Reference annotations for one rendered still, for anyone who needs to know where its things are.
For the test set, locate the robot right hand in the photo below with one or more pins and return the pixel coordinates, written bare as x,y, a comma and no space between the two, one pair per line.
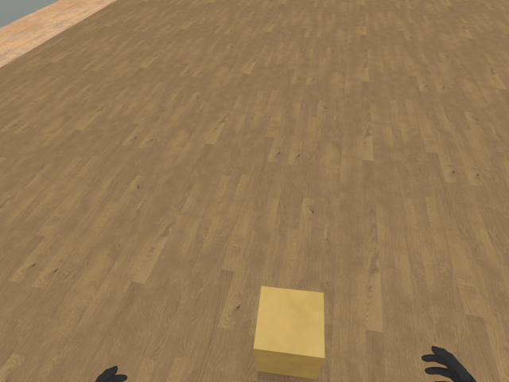
455,370

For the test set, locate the carton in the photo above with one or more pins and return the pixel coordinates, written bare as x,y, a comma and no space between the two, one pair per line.
289,336

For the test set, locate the robot left hand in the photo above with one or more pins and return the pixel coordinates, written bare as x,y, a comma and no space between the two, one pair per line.
109,376

